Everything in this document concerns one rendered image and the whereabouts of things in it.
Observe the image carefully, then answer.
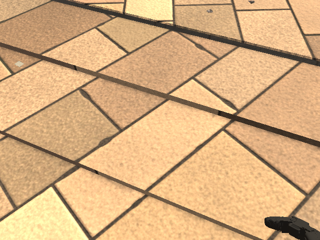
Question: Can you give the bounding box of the robot right hand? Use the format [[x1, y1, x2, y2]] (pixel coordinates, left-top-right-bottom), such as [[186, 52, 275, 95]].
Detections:
[[264, 216, 320, 240]]

